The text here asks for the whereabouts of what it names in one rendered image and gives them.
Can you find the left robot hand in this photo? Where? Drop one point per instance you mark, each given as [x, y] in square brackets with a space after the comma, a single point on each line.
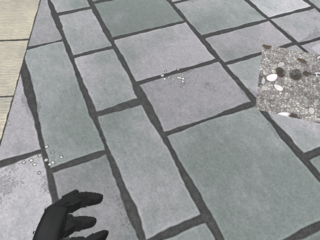
[56, 223]

